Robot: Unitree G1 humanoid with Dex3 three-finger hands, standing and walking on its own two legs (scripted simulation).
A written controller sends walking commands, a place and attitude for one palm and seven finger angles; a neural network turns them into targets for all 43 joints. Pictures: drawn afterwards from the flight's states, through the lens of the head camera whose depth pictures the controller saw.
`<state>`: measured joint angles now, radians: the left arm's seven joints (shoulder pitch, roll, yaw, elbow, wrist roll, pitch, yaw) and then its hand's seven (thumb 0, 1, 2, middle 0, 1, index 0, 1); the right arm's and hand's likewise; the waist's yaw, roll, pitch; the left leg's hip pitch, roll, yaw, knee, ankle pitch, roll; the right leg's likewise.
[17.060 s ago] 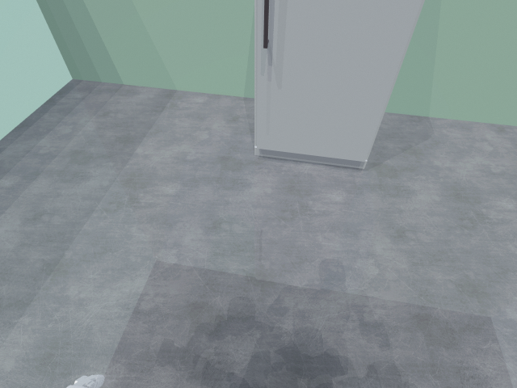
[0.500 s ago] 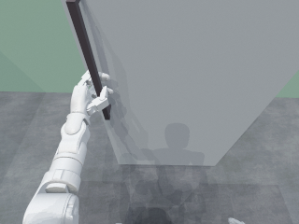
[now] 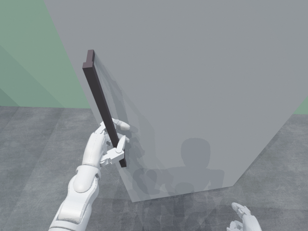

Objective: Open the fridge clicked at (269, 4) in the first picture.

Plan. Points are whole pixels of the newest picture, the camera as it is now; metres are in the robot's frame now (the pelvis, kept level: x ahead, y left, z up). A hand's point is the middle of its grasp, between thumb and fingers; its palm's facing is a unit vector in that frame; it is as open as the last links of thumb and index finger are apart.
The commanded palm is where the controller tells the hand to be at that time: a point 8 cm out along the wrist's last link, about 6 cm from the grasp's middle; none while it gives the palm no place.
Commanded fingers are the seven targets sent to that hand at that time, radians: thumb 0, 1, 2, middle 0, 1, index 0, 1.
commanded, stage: walk backward, drawing the door open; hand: left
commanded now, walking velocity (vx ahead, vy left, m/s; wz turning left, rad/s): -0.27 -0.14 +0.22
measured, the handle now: (111, 124) +0.35 +0.12 +0.11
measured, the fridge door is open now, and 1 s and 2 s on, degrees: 12 42 83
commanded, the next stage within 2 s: stop walking and hold the door back in 1.72 s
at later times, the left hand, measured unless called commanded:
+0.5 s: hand (137, 206) +0.17 +0.04 +0.07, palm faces -0.02 -0.98 -0.18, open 5.3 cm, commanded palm +0.14 +0.09 +0.07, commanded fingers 0.00 0.90 0.90 -0.45 -1.40 -0.45 -1.40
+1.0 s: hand out of the picture +0.06 -0.06 +0.06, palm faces +0.40 -0.89 -0.22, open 5.7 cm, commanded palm +0.01 -0.03 +0.07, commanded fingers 0.00 0.90 0.90 -0.45 -1.40 -0.45 -1.40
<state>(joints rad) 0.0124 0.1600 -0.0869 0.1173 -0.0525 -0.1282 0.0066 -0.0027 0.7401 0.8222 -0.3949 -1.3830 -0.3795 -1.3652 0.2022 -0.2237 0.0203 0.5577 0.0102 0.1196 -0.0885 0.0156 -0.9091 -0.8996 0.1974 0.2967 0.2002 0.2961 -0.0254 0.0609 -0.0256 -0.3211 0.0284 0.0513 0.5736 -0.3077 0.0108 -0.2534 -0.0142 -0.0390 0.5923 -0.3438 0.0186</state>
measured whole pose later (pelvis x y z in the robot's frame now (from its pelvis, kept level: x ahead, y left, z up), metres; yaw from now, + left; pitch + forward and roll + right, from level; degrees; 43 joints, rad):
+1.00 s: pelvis -0.14 -0.27 -0.02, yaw +29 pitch -1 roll -1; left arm 0.14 0.15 -0.09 -0.14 0.02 -0.07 0.04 -0.02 0.71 0.81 -0.45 -1.39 -0.35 -1.40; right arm 0.20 -0.17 -0.02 0.66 -0.03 -0.11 -0.08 0.02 -0.91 -0.90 0.20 0.30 0.20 0.30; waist -0.04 0.08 0.11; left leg -0.45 0.14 -0.21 0.58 -0.28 -0.06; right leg -0.35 -0.01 0.02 0.67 -0.32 0.04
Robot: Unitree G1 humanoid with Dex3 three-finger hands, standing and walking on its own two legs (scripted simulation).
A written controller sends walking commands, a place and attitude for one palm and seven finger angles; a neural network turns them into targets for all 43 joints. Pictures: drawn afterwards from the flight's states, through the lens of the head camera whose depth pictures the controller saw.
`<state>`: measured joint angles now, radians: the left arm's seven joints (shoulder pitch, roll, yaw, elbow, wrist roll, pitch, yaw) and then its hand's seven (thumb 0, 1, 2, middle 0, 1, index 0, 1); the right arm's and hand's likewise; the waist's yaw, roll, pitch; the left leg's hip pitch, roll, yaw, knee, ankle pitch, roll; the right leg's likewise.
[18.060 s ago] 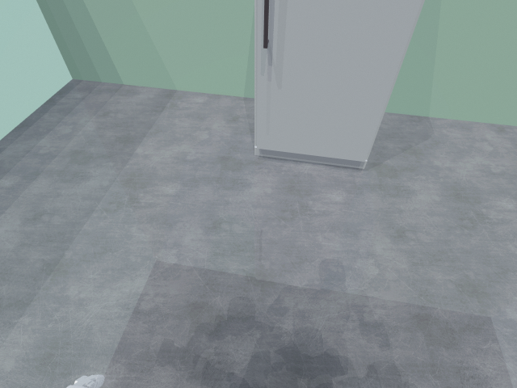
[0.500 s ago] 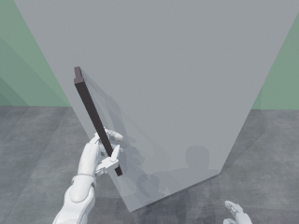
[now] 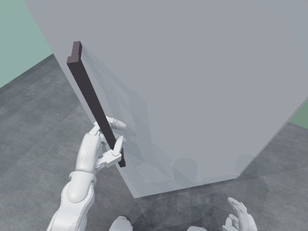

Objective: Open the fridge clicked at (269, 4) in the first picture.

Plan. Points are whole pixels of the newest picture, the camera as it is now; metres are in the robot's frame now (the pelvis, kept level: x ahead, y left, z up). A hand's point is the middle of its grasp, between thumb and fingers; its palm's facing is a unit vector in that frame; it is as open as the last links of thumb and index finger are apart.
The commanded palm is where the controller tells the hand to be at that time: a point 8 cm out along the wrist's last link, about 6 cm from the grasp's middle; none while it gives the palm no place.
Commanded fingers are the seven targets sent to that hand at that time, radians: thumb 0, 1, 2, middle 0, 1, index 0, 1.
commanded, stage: walk backward, drawing the door open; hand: left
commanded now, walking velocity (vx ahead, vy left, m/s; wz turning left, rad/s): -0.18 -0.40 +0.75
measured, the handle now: (106, 123) +0.33 +0.11 +0.13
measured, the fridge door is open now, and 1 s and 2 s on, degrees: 42 83 75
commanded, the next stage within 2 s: stop walking and hold the door back in 0.72 s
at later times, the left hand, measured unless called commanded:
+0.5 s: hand out of the picture +0.12 +0.00 +0.08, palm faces +0.56 -0.76 -0.32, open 5.8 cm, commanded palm +0.06 +0.02 +0.09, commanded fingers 0.00 0.90 0.90 -0.45 -1.40 -0.45 -1.40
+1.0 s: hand out of the picture -0.01 -0.16 +0.08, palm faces +0.89 -0.35 -0.30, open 5.6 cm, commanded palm -0.04 -0.11 +0.08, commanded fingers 0.00 0.90 0.90 -0.45 -1.40 -0.45 -1.40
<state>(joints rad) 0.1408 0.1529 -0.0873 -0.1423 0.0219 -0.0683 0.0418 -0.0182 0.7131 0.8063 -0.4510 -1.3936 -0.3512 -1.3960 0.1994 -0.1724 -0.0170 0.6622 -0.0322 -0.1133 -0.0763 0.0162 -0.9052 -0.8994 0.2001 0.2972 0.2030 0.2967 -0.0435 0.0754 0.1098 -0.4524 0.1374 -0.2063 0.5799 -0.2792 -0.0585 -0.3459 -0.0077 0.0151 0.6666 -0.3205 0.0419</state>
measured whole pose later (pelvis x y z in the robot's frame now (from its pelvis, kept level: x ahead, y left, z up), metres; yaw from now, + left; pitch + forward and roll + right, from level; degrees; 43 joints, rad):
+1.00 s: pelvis -0.01 -0.51 +0.01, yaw +48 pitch -3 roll -1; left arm 0.11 0.27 0.14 0.03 -0.04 -0.12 0.12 -0.02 0.69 0.81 -0.44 -1.39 -0.40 -1.40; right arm 0.24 -0.23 0.00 0.62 0.02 -0.14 -0.10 0.01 -0.90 -0.90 0.20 0.30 0.20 0.30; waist 0.10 0.07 0.12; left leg -0.29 0.13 -0.05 0.62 -0.31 -0.04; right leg -0.35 -0.08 -0.03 0.69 -0.37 0.09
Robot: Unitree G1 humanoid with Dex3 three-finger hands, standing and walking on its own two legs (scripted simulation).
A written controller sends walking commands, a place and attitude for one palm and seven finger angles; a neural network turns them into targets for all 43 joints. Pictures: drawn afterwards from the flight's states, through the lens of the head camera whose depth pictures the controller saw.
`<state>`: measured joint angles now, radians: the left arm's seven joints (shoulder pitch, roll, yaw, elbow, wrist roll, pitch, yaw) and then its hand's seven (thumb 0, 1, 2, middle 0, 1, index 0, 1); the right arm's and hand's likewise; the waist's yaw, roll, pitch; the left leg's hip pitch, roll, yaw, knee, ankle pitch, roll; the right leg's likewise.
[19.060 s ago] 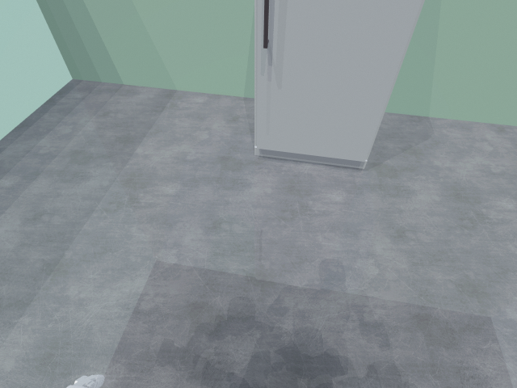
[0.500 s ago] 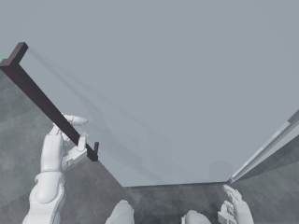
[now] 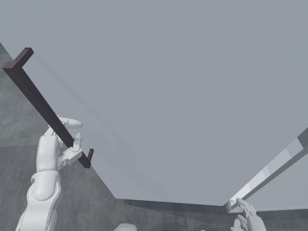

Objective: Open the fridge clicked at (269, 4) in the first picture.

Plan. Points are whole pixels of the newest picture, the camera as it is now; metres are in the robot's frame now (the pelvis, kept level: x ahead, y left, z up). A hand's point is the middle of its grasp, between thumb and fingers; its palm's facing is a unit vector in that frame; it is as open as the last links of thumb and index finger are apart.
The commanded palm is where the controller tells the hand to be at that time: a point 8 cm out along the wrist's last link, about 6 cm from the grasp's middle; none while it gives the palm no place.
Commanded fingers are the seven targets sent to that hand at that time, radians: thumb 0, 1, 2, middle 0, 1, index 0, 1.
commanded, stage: stop walking and hold the door back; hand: left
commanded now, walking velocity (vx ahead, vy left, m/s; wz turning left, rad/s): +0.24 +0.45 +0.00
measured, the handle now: (65, 125) +0.30 +0.26 +0.12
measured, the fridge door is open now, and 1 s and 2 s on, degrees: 83 75 76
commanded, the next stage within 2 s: loosen the grip on the handle in 1.96 s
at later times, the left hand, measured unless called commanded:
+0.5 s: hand (79, 135) +0.29 +0.24 +0.08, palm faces +0.36 -0.89 -0.29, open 5.3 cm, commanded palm +0.29 +0.30 +0.07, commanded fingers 0.00 0.90 0.90 -0.45 -1.40 -0.45 -1.40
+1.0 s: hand (84, 116) +0.35 +0.25 +0.09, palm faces +0.41 -0.90 -0.15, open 5.6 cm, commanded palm +0.30 +0.31 +0.07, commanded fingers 0.00 0.90 0.90 -0.45 -1.40 -0.45 -1.40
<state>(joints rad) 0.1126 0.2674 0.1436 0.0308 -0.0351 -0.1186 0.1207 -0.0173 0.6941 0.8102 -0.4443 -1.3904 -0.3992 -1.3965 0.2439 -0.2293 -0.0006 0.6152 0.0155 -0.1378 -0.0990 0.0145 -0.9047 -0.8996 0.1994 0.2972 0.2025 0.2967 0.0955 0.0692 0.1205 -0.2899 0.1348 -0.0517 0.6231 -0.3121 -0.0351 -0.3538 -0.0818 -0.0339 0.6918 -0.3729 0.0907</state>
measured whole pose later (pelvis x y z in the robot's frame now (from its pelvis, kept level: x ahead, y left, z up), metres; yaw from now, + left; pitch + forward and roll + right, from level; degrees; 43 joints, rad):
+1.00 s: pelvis -0.09 -0.04 +0.01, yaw -1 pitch -1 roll +0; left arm -0.77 0.55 0.50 1.27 -0.01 -0.15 -0.01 -0.02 0.63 0.80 -0.43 -1.38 -0.46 -1.40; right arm 0.25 -0.40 0.00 0.72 0.04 -0.11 -0.10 0.01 -0.91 -0.90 0.20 0.30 0.20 0.30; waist -0.08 0.03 0.14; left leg -0.39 0.06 0.02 0.73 -0.28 -0.02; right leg -0.25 -0.01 -0.04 0.50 -0.23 -0.02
